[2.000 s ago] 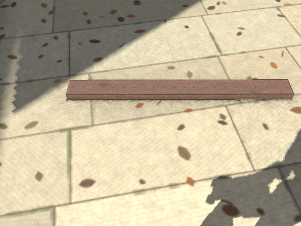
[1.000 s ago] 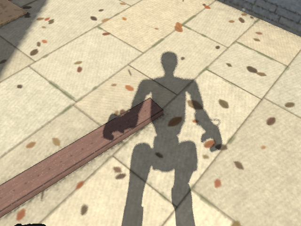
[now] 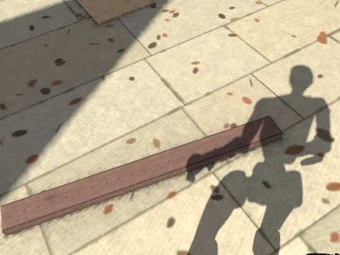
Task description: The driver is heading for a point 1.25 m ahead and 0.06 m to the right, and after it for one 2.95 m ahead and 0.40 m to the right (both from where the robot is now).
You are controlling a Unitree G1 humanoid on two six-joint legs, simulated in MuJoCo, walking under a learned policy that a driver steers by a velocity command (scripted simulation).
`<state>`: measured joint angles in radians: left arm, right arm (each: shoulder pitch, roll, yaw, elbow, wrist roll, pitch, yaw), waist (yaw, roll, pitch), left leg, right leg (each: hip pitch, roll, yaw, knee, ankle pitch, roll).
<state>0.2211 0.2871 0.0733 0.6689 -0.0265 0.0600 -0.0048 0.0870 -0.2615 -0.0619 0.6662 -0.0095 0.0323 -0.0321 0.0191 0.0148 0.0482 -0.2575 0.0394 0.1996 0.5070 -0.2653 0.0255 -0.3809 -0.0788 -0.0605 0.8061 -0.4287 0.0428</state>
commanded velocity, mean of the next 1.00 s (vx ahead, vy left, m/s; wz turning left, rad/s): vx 0.12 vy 0.00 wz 0.12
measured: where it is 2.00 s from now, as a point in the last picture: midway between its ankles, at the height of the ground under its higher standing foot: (191, 171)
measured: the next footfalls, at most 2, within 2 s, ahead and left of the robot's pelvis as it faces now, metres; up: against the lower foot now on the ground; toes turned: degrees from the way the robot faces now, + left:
right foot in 0.04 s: +0.02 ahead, -0.12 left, +0.00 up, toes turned -8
left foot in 0.62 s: +0.09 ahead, +0.08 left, +0.00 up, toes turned -7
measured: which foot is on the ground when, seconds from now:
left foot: down 0.00-0.06, up 0.08-0.60, down 0.62-1.00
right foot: up 0.00-0.02, down 0.04-0.64, up 0.66-1.00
